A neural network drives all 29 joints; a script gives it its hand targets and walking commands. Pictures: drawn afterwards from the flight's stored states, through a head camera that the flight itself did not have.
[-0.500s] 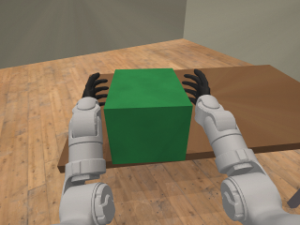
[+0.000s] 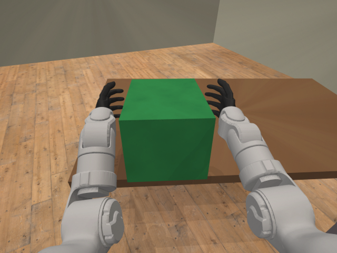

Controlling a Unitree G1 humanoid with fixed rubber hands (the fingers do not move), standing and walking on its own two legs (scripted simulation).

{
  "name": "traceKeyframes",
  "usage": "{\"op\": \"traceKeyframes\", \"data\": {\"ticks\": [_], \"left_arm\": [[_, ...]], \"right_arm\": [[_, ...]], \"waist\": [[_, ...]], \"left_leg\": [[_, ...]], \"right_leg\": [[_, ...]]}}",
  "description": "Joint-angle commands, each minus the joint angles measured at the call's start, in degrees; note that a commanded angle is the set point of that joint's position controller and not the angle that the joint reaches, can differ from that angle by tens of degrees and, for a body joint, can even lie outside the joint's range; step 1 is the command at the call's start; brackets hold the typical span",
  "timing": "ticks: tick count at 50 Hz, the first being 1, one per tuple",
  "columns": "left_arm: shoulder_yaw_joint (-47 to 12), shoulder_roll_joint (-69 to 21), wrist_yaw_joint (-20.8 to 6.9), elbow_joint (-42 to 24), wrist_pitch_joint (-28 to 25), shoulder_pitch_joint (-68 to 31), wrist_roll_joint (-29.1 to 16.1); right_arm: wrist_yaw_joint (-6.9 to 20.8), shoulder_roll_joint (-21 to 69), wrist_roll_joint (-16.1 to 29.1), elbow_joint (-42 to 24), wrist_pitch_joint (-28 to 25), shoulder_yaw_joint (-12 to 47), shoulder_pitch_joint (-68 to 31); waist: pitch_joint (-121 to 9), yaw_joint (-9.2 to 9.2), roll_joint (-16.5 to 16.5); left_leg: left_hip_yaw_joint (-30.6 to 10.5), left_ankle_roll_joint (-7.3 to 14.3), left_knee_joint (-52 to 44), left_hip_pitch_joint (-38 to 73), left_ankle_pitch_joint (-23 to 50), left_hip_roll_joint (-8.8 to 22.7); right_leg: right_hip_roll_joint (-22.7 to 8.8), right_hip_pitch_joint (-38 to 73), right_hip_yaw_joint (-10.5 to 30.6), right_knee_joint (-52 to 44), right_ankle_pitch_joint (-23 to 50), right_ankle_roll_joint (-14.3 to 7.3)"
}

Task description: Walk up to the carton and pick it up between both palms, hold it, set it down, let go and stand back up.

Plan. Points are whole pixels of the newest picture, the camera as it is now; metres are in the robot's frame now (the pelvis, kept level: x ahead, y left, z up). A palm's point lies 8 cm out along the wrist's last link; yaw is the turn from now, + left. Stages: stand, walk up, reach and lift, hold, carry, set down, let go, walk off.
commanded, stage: hold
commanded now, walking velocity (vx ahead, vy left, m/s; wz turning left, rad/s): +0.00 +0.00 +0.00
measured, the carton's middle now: (165, 123) +0.45 +0.02 +0.14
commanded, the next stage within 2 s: set down in 0.24 s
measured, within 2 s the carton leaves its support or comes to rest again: neither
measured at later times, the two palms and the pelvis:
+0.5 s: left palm (113, 107) +0.38 +0.14 +0.23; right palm (238, 105) +0.38 -0.15 +0.23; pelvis +0.02 +0.00 +0.00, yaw -1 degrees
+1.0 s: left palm (119, 131) +0.40 +0.14 +0.15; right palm (230, 123) +0.40 -0.15 +0.17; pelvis +0.00 -0.01 +0.00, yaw -3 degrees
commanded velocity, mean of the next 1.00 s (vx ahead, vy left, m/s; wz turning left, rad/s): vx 0.00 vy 0.00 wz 0.00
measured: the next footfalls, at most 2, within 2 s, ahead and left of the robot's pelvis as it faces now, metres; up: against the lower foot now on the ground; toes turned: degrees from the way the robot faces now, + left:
none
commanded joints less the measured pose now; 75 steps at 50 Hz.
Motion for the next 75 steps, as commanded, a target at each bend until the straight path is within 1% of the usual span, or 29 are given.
{"op": "traceKeyframes", "data": {"ticks": [1, 3, 6, 7, 8, 9, 11, 12, 13, 14, 15, 17, 20, 21, 26, 28, 32, 36, 41, 43, 47, 50, 53, 57, 59, 63, 64, 70, 75], "left_arm": [[-22.7, -36.1, -6.4, -8.6, -4.1, -39.8, -9.0], [-22.5, -36.5, -6.2, -8.7, -3.7, -37.6, -8.6], [-23.0, -36.9, -6.0, -11.9, -2.5, -33.1, -8.0], [-23.1, -36.6, -6.1, -13.9, -2.5, -33.9, -8.4], [-21.6, -34.9, -5.9, -11.5, -2.5, -36.7, -8.0], [-23.0, -35.9, -5.7, -15.7, -2.4, -33.5, -8.3], [-24.3, -35.8, -5.4, -19.0, -2.3, -33.2, -9.1], [-24.6, -35.5, -5.7, -20.5, -2.0, -32.0, -9.6], [-30.8, -39.5, -5.5, -27.2, 1.1, -30.5, -12.7], [-34.3, -39.5, -5.2, -32.2, 3.3, -30.2, -14.9], [-35.5, -38.1, -5.3, -33.6, 4.8, -31.4, -16.2], [-34.6, -36.0, -5.7, -32.7, 6.5, -34.0, -16.6], [-28.7, -33.2, -7.8, -25.7, 6.9, -37.1, -13.5], [-26.9, -33.3, -8.6, -23.7, 6.1, -37.5, -12.5], [-21.6, -34.9, -10.9, -17.9, 1.2, -38.2, -8.4], [-17.5, -33.8, -11.4, -13.0, -1.2, -37.4, -6.0], [-8.3, -28.8, -13.2, -1.4, -4.6, -33.5, 1.4], [-4.1, -26.1, -13.9, 1.2, -6.7, -32.1, 4.5], [-7.4, -27.8, -11.5, -2.7, -14.0, -37.9, 3.1], [-11.7, -30.6, -9.5, -4.2, -18.1, -40.5, 1.3], [-18.4, -33.8, -5.6, -5.7, -23.8, -46.0, -2.1], [-21.7, -34.5, -4.0, -5.9, -25.0, -45.4, -3.7], [-21.0, -34.0, -4.1, -2.6, -24.1, -43.5, -3.9], [-14.5, -31.5, -6.6, 3.2, -21.0, -39.1, -1.6], [-11.0, -30.2, -7.9, 3.9, -19.8, -37.1, -0.1], [-10.7, -31.0, -8.6, 2.3, -18.9, -34.5, 0.1], [-11.1, -30.9, -8.7, 1.7, -18.8, -34.4, -0.1], [-12.6, -32.6, -7.6, -1.2, -19.8, -34.5, -0.4], [-19.7, -36.0, -5.1, -5.0, -22.0, -38.2, -3.4]], "right_arm": [[7.6, 27.1, 6.9, -15.7, -2.2, 15.2, -46.2], [7.8, 26.6, 7.3, -16.4, -2.2, 15.7, -45.6], [7.6, 27.6, 9.1, -19.1, -2.0, 18.7, -42.2], [7.5, 27.7, 9.8, -20.5, -1.9, 20.0, -42.7], [7.8, 26.6, 9.5, -19.7, -1.8, 18.6, -45.9], [7.4, 28.8, 10.6, -22.4, -1.8, 21.1, -42.1], [7.2, 29.6, 12.0, -25.0, -1.6, 23.6, -41.9], [6.6, 30.3, 13.1, -27.6, -1.3, 25.4, -40.5], [6.0, 34.0, 16.6, -32.6, 0.6, 31.7, -41.4], [5.0, 34.0, 19.4, -37.5, 2.4, 34.8, -41.4], [4.0, 33.4, 20.6, -40.1, 4.1, 35.7, -43.6], [2.7, 33.8, 21.1, -39.6, 6.9, 34.7, -44.5], [3.2, 33.6, 17.6, -32.5, 9.6, 28.9, -43.5], [3.7, 33.1, 16.1, -31.1, 9.5, 26.5, -41.8], [5.1, 31.1, 11.2, -29.4, 5.0, 19.7, -42.8], [5.5, 30.2, 7.2, -27.2, 2.1, 16.2, -44.5], [8.1, 25.9, -4.3, -13.7, -3.6, 6.3, -39.8], [10.8, 22.7, -12.6, -8.9, -9.1, -0.9, -37.4], [13.3, 26.2, -15.7, -7.8, -19.0, 0.3, -40.2], [14.1, 27.6, -16.2, -8.1, -23.5, 1.4, -41.5], [14.9, 30.6, -16.7, -5.7, -27.9, 4.1, -43.3], [14.7, 30.9, -15.7, -3.4, -28.4, 5.4, -40.6], [14.4, 30.8, -14.8, -0.8, -26.6, 5.7, -39.3], [13.5, 30.5, -14.9, 4.2, -23.2, 4.3, -36.7], [13.0, 30.2, -14.5, 4.4, -22.1, 4.2, -35.7], [12.2, 30.8, -12.3, 1.0, -22.9, 8.0, -36.8], [11.9, 30.1, -11.9, 1.0, -23.1, 7.9, -36.4], [12.5, 27.8, -14.0, 2.6, -24.4, 4.4, -33.3], [13.2, 27.3, -14.7, -1.1, -27.9, 2.9, -36.2]], "waist": [[-21.0, -3.29, 8.7], [-20.2, -3.08, 8.4], [-20.4, -2.04, 5.7], [-21.1, -1.51, 6.0], [-20.4, -1.03, 5.8], [-21.6, -0.99, 5.1], [-22.5, -0.49, 3.9], [-23.9, -0.85, 3.1], [-30.3, -0.68, 5.5], [-32.3, -1.51, 5.9], [-31.5, -1.99, 5.7], [-27.1, -1.95, 4.7], [-17.1, -2.01, 3.8], [-16.7, -2.55, 4.1], [-15.7, -1.83, 6.5], [-12.8, -1.06, 4.5], [-0.1, 0.07, 0.5], [-0.4, 0.95, -0.1], [-12.3, 1.94, 1.5], [-20.4, 2.65, 4.5], [-28.7, 2.13, 6.1], [-31.4, 1.76, 7.1], [-27.7, 1.69, 7.0], [-16.2, 2.5, 3.8], [-13.2, 3.17, 2.9], [-15.2, 3.8, 0.6], [-15.8, 3.34, 1.5], [-15.1, 0.89, 2.3], [-26.4, -0.45, 6.6]], "left_leg": [[0.4, -4.5, 2.0, 15.9, 20.8, 0.2], [0.1, -4.4, 1.5, 15.1, 20.3, 0.4], [-0.1, -4.5, 2.2, 17.0, 26.0, 0.7], [0.0, -4.0, 2.5, 17.0, 27.0, 0.1], [-0.3, -4.0, 2.1, 15.4, 26.0, 0.4], [-0.4, -3.9, 2.7, 16.9, 29.9, 0.1], [-0.8, -4.0, 3.5, 17.9, 33.4, 0.1], [-0.6, -3.1, 3.9, 18.4, 33.9, -1.0], [0.7, -3.8, 5.8, 23.4, 44.1, -0.6], [0.7, -4.0, 7.5, 23.7, 48.9, -0.6], [1.0, -4.2, 8.3, 19.6, 45.8, -0.9], [1.6, -3.2, 6.2, 11.7, 35.0, -1.8], [3.0, -1.6, 0.2, 5.9, 16.9, -2.7], [3.0, -1.7, -0.7, 7.1, 15.0, -2.5], [3.1, -2.4, -0.8, 15.2, 15.8, -1.8], [3.8, -1.9, -1.9, 15.3, 12.9, -1.5], [6.1, 0.8, -7.8, 9.8, -2.1, -1.0], [7.7, 1.6, -9.9, 9.3, -4.5, -0.7], [9.4, 0.8, -7.2, 13.4, 8.2, -0.8], [9.5, -0.8, -4.5, 17.3, 15.1, -0.4], [9.3, -2.8, -0.8, 20.8, 22.9, 0.1], [8.5, -3.8, 1.0, 21.7, 25.9, 0.9], [7.8, -3.5, 0.0, 16.6, 21.7, 0.5], [8.1, -1.3, -4.0, 8.6, 12.4, -0.5], [8.3, -0.5, -5.0, 7.5, 11.7, -1.0], [8.4, -0.8, -4.0, 8.6, 21.0, -1.2], [8.3, -1.0, -3.5, 8.2, 22.2, -1.4], [7.8, -2.9, -1.1, 16.3, 28.5, 0.1], [6.7, -5.7, 2.9, 22.5, 39.3, 1.4]], "right_leg": [[1.6, 1.5, -0.5, -0.9, 10.3, 2.9], [1.4, 1.5, -0.3, -1.6, 8.8, 2.9], [1.8, 3.2, -0.2, -1.3, 13.1, 3.4], [1.7, 3.8, 0.2, -0.8, 14.8, 3.8], [1.5, 2.7, 0.0, -0.6, 12.4, 4.0], [1.7, 4.7, 0.4, -0.3, 17.6, 4.3], [1.8, 5.4, 0.4, 0.3, 20.5, 4.6], [1.6, 7.2, 1.1, 1.0, 24.5, 5.2], [3.5, 12.5, 1.0, 2.3, 34.5, 4.1], [3.8, 15.3, 1.8, 3.3, 40.5, 4.2], [3.5, 16.6, 2.0, 3.9, 41.2, 4.5], [2.7, 16.4, 2.4, 3.8, 39.1, 5.0], [1.7, 11.8, 2.0, 1.3, 26.8, 5.5], [1.6, 9.2, 1.9, 0.7, 23.3, 5.4], [2.1, 5.3, 0.9, -1.0, 16.4, 4.1], [2.0, 5.2, 0.3, -1.9, 12.0, 4.2], [0.8, 3.9, -1.3, -4.9, -3.7, 3.9], [0.3, 5.3, -2.5, -5.1, -6.9, 3.2], [0.4, 7.6, -3.8, -3.4, 5.2, 3.4], [0.8, 8.8, -4.4, -2.1, 9.8, 2.8], [1.4, 8.5, -4.7, -0.9, 15.8, 2.0], [1.4, 8.8, -4.3, -0.2, 19.0, 1.8], [0.8, 10.6, -3.3, 0.2, 19.4, 2.3], [-0.8, 15.2, -1.9, 0.6, 20.0, 4.1], [-1.2, 17.4, -1.3, 1.1, 22.4, 4.9], [-0.8, 21.4, -1.5, 3.2, 34.0, 5.7], [-0.7, 22.6, -1.4, 3.4, 35.7, 5.4], [0.9, 13.1, -3.7, 1.8, 29.2, 4.6], [1.6, 7.2, -4.4, 0.9, 28.3, 2.8]]}}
